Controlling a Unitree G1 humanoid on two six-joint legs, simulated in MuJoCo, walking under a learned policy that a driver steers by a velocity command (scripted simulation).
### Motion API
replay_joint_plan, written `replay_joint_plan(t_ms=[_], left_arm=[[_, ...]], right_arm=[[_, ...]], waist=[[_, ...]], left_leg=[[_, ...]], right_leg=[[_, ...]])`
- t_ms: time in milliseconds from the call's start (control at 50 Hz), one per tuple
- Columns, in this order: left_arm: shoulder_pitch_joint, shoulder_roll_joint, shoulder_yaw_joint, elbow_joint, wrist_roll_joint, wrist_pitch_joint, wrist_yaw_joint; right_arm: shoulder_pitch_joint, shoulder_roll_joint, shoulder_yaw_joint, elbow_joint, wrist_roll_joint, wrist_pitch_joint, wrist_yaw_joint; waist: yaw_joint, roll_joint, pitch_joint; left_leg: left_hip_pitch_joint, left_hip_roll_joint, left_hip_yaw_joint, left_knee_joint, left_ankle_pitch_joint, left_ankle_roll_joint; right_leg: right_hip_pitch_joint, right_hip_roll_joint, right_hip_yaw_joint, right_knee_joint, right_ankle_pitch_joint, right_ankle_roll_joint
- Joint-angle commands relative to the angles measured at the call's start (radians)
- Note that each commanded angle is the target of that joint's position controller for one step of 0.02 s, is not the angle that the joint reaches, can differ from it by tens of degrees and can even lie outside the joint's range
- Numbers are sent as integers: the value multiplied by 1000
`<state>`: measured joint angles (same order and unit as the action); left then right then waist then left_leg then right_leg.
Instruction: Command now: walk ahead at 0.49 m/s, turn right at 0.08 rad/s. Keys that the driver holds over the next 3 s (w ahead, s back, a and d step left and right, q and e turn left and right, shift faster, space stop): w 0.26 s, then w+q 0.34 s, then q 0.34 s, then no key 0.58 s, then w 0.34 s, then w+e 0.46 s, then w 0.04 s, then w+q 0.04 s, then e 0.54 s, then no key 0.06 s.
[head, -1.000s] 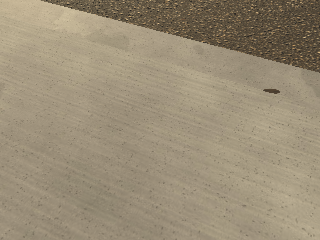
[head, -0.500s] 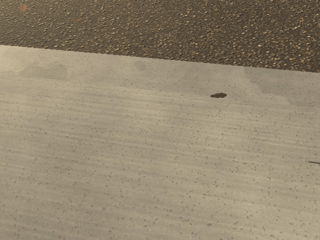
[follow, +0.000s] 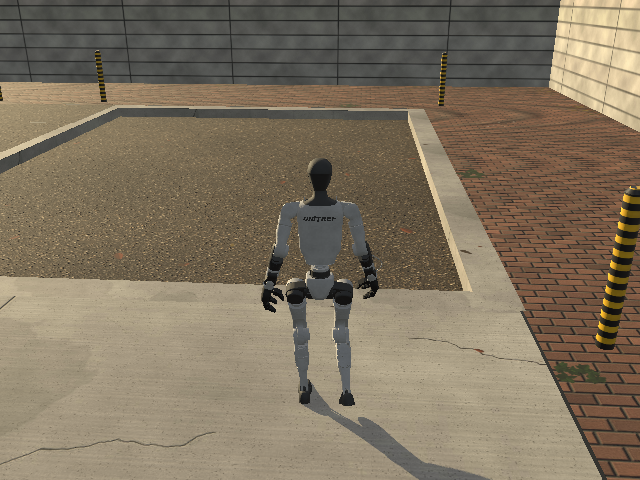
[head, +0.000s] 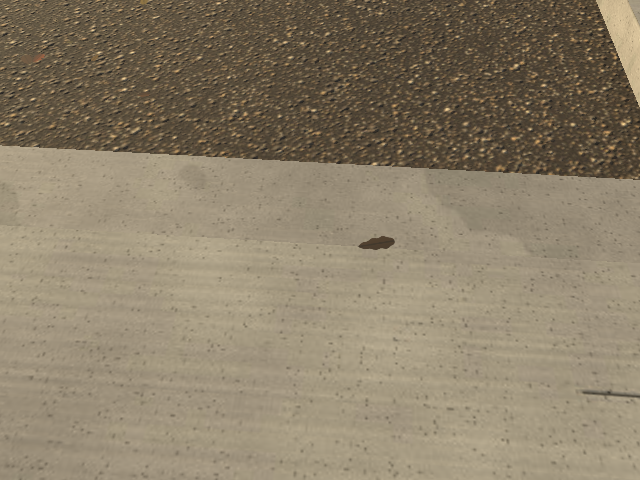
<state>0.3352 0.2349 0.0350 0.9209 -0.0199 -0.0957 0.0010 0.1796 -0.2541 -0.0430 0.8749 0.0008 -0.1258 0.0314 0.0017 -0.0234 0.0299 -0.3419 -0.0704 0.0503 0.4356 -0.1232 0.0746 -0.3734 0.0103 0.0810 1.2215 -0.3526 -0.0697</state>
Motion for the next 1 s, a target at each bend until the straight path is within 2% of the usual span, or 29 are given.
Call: replay_joint_plan(t_ms=[20, 60, 100, 140, 200, 280, 340, 360, 380, 400, 420, 440, 460, 480, 500, 540, 600, 660, 740, 800, 840, 860, 880, 900, 920, 940, 960, 980, 1000], left_arm=[[24, 77, 26, -71, 4, -9, 7], [10, 55, 22, -81, 8, 3, 11], [-76, 59, 20, -117, 19, 6, 15], [-159, 53, 16, -144, 21, 3, 13], [-270, 40, 8, -173, 14, -5, 3], [-389, 56, 5, -221, 1, -12, -17], [-362, 96, 19, -234, 2, -29, -31], [-291, 121, 32, -218, 4, -33, -30], [-139, 168, 57, -173, 6, -36, -23], [63, 250, 81, -140, 22, -37, -11], [132, 318, 96, -113, 31, -24, -15], [131, 207, 70, -121, 29, -23, -15], [48, 158, 54, -134, 22, -26, -12], [-37, 132, 43, -144, 21, -28, -14], [-91, 104, 36, -143, 22, -30, -18], [-128, 83, 34, -129, 31, -37, -21], [-115, 110, 46, -100, 33, -45, -12], [-126, 137, 53, -89, 40, -33, 8], [-114, 177, 60, -85, 29, -6, 35], [-101, 204, 69, -80, 6, 20, 43], [-129, 225, 78, -91, -9, 36, 49], [-145, 229, 82, -98, -15, 44, 52], [-150, 213, 77, -104, -17, 52, 52], [-99, 186, 66, -113, 12, 49, 46], [-23, 78, 33, -143, 73, 41, 29], [16, 116, 31, -138, 48, 27, 10], [-74, 168, 42, -163, 1, 28, 4], [-131, 171, 44, -167, 0, 37, 13], [-151, 168, 47, -156, 14, 54, 29]], right_arm=[[31, -60, -5, -27, -11, -10, 5], [66, -82, -8, -5, -3, -11, 2], [98, -117, -16, 8, -2, -7, -9], [132, -127, -18, 18, 4, 3, -19], [184, -142, -18, 35, 15, 12, -26], [259, -144, -18, 68, 23, 28, -27], [248, -165, -26, 70, 24, 47, -35], [221, -175, -29, 61, 23, 52, -36], [205, -157, -21, 51, 15, 54, -35], [188, -108, -1, 15, -4, 51, -34], [341, 32, 36, 13, 13, 32, -29], [317, -80, 10, 32, 40, 19, -30], [222, -145, -12, 3, 55, 16, -33], [170, -137, -15, -9, 47, 21, -39], [144, -123, -21, -14, 32, 29, -43], [176, -78, -25, -14, 34, 57, -39], [149, -51, -29, -41, 31, 85, -36], [85, -50, -33, -83, 17, 88, -32], [-50, -21, -21, -146, 4, 87, -2], [-87, -49, -32, -193, 4, 95, 19], [-58, -82, -47, -210, 0, 98, 27], [0, -104, -59, -203, 2, 97, 28], [105, -144, -81, -178, 3, 91, 22], [172, -237, -111, -175, 0, 90, -1], [148, -325, -118, -198, -13, 97, -20], [151, -293, -100, -240, -21, 92, -10], [95, -234, -90, -260, -18, 91, -3], [23, -181, -75, -262, 5, 93, -7], [-23, -138, -60, -267, 15, 99, -15]], waist=[[20, 63, -62], [25, 76, -33], [8, 63, -6], [-16, 58, 1], [-54, 68, 13], [-91, 78, 44], [-43, 97, 30], [5, 105, -8], [76, 91, -105], [152, 1, -270], [91, -284, -415], [118, -207, -397], [106, -141, -246], [73, -70, -172], [47, -49, -110], [-1, -80, -70], [-19, -47, -27], [-26, -37, 11], [20, -36, 4], [25, -53, -21], [-3, -71, -49], [-34, -70, -79], [-87, -29, -132], [-105, 108, -197], [0, 319, -274], [-30, 221, -489], [-54, 134, -422], [-32, 54, -292], [-12, 17, -218]], left_leg=[[188, 279, -345, -281, 50, 178], [144, 269, -275, -311, 116, 189], [140, 269, -237, -330, 160, 193], [161, 251, -196, -331, 182, 172], [174, 222, -137, -319, 178, 135], [280, 274, -172, -273, 138, 129], [345, 314, -224, -188, 198, 108], [334, 299, -218, -113, 306, 93], [282, 241, -183, 55, 394, 66], [89, 165, -127, 364, 198, 26], [-296, 12, -73, 706, -377, -34], [-392, 53, -200, 851, -442, -29], [-441, 97, -193, 878, -350, -19], [-405, 144, -170, 849, -259, -25], [-369, 171, -167, 799, -201, -29], [-282, 202, -164, 753, -139, -33], [-325, 209, -166, 713, -65, -40], [-342, 187, -142, 550, 42, -64], [-248, 155, -34, 307, 188, -63], [-243, 139, -15, 233, 109, -38], [-192, 103, 15, 204, 3, -5], [-122, 71, 36, 162, -18, 17], [22, 27, 47, 58, 76, 49], [248, 123, -117, 32, 482, 103], [514, 361, -482, 125, 982, 269], [583, 462, -691, 52, 865, 391], [514, 425, -620, -24, 571, 364], [379, 370, -511, -50, 384, 285], [247, 327, -443, -75, 289, 233]], right_leg=[[-207, -130, 28, -16, 89, 5], [-231, -147, 0, -86, 111, 24], [-293, -160, -17, -194, 195, 50], [-312, -155, -32, -337, 309, 59], [-251, -115, -68, -540, 444, 61], [-252, -89, -68, -655, 419, 50], [-174, -64, -58, -726, 311, 20], [-61, -40, -76, -751, 289, 6], [156, -35, -81, -758, 292, -21], [467, -212, 93, -727, 301, -87], [806, -448, 520, -816, 149, -227], [760, -439, 612, -891, 37, -212], [625, -410, 451, -908, 72, -162], [482, -370, 324, -938, 160, -138], [372, -329, 229, -979, 217, -122], [258, -282, 100, -1045, 273, -108], [223, -278, -21, -1081, 392, -119], [213, -262, -148, -1058, 651, -111], [226, -243, -262, -1002, 737, -90], [333, -286, -262, -920, 766, -78], [371, -300, -262, -814, 875, -58], [375, -288, -269, -714, 928, -41], [348, -237, -293, -540, 881, -4], [162, -164, -301, -277, 575, 66], [-192, 13, -252, 74, -349, 135], [-241, 33, 0, 227, -406, 133], [-319, 4, 21, 231, -286, 118], [-346, -44, 3, 149, -188, 110], [-308, -80, 2, 71, -131, 113]])
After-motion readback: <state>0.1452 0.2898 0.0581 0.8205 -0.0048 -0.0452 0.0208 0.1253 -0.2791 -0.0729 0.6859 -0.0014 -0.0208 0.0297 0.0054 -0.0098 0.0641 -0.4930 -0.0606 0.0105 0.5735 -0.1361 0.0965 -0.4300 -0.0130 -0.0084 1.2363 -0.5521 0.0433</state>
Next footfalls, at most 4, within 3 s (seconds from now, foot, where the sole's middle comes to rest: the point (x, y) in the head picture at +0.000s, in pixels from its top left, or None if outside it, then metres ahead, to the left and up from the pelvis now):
0.40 right None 0.40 -0.16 -0.77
0.90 left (285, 428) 0.58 0.10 -0.77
1.34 right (395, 411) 0.62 -0.13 -0.77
2.26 right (320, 266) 1.01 0.03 -0.77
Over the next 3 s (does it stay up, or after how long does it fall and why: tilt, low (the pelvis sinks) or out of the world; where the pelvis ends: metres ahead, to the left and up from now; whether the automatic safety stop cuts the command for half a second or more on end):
stays up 1.06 0.12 0.00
